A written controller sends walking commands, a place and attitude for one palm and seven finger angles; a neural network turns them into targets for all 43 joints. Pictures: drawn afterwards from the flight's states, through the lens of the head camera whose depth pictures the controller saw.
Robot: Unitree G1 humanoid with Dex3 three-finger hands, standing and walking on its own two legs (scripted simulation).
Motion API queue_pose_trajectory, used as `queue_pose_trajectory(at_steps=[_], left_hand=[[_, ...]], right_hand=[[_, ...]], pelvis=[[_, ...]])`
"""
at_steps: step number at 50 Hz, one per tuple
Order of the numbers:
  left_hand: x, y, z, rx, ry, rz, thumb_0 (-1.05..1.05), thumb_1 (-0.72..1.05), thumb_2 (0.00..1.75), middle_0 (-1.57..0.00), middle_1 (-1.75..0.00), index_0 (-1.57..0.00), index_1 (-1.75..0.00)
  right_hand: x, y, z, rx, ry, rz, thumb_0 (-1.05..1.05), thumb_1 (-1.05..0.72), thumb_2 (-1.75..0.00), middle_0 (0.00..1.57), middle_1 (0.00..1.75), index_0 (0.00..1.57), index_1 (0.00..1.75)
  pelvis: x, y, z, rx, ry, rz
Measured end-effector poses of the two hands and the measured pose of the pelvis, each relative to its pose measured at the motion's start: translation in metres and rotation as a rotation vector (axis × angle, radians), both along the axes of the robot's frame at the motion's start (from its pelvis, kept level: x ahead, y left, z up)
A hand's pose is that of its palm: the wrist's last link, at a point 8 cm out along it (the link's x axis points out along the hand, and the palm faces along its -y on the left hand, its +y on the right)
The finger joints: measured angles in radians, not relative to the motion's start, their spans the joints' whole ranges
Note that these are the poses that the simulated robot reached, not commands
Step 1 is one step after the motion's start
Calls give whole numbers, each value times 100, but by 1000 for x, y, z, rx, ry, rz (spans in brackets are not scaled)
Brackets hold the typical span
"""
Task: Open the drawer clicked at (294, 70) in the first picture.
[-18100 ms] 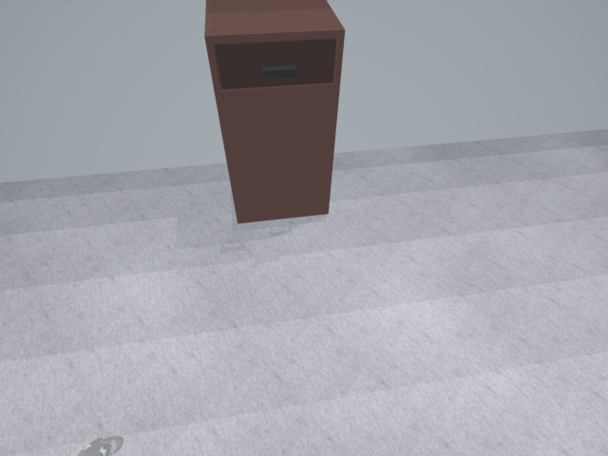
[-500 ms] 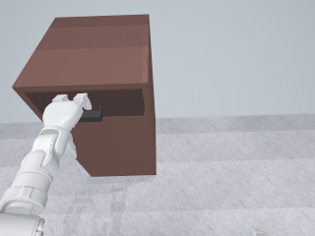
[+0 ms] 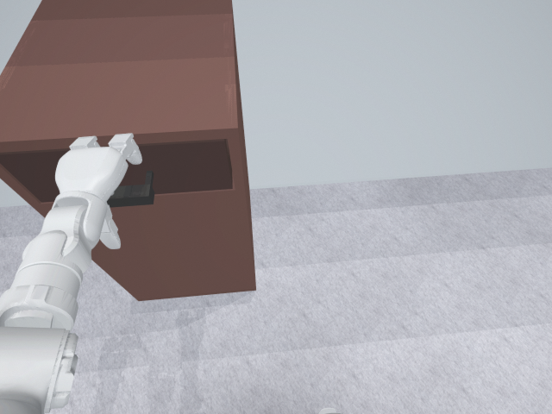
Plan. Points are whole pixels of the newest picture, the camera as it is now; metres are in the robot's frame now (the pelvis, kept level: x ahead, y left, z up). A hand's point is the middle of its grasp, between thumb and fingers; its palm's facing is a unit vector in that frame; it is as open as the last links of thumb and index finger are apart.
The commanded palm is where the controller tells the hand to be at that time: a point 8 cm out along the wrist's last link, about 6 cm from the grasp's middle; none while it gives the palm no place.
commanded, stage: move the hooked fingers above the handle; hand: left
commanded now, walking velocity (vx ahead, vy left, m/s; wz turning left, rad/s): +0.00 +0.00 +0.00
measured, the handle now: (123, 186) +0.49 +0.28 -0.03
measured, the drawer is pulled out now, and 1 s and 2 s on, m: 0.00 0.00 0.00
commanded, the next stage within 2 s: lower the fingers behind the handle in 1.00 s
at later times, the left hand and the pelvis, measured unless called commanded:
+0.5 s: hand (101, 192) +0.44 +0.28 +0.03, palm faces -0.05 -0.03 -1.00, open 13.8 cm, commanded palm +0.42 +0.27 +0.09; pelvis +0.00 -0.01 +0.00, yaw +1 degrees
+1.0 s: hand (102, 190) +0.44 +0.28 +0.03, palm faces -0.04 -0.04 -1.00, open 13.8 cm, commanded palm +0.42 +0.28 +0.09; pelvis +0.01 +0.00 +0.00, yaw +0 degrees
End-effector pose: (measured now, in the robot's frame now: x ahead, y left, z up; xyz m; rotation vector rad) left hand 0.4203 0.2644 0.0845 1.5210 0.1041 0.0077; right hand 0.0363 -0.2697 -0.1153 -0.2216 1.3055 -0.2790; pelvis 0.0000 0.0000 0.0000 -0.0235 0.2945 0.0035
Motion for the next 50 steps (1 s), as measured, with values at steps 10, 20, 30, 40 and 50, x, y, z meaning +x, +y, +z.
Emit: queue_pose_trajectory(at_steps=[10,20,30,40,50], left_hand=[[-3,10,-5,16,18,70,0,-48,30,-33,-122,-33,-121],[-12,18,-1,24,11,38,0,-49,30,-32,-121,-33,-120],[5,8,0,1,0,46,0,-48,30,-32,-120,-33,-121],[-3,22,-8,16,42,52,0,-48,30,-32,-120,-33,-120],[4,14,-3,8,-21,16,0,-49,30,-32,-121,-32,-120]], right_hand=[[-8,-5,-5,20,34,-19,0,-91,-90,20,30,20,30],[7,-9,0,-14,1,7,0,-90,-90,21,30,20,30],[11,-9,0,-12,-18,9,0,-90,-90,20,30,20,30],[0,-1,-2,1,27,-11,0,-90,-90,21,30,20,30],[3,2,-4,0,32,-2,0,-90,-90,20,30,20,30]], pelvis=[[2,-2,-1,1,16,-19],[-1,-6,-1,-4,5,11],[1,-4,-2,-5,21,1],[4,-1,-1,-7,20,-7],[5,3,-3,-12,23,8]])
